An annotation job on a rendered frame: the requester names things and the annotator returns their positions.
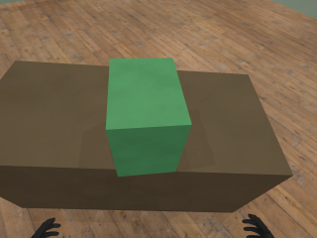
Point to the right robot hand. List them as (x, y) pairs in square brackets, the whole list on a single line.
[(261, 228)]

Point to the left robot hand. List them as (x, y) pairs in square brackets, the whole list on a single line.
[(47, 225)]

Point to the carton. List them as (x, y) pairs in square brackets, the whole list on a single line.
[(147, 120)]

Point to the pedestal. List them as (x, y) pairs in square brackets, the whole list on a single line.
[(55, 152)]

